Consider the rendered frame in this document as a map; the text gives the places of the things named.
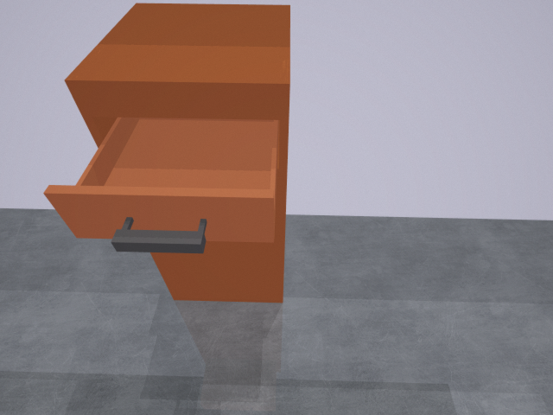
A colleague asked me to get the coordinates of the handle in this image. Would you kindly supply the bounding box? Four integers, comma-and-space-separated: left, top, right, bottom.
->
111, 217, 207, 253

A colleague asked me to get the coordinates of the drawer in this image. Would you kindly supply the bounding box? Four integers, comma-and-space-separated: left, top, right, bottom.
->
43, 118, 279, 243

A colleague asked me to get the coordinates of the cabinet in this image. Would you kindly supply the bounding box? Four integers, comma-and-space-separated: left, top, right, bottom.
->
65, 3, 290, 303

